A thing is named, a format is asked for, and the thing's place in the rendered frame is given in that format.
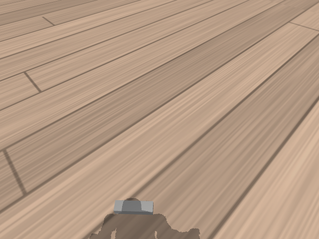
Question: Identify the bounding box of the carton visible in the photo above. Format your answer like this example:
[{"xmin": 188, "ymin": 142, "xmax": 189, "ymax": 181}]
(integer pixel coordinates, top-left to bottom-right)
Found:
[{"xmin": 114, "ymin": 200, "xmax": 154, "ymax": 215}]

